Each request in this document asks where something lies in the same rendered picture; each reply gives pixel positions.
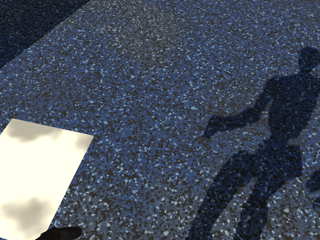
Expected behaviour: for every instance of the left robot hand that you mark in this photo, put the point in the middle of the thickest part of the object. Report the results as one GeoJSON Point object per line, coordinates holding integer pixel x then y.
{"type": "Point", "coordinates": [64, 233]}

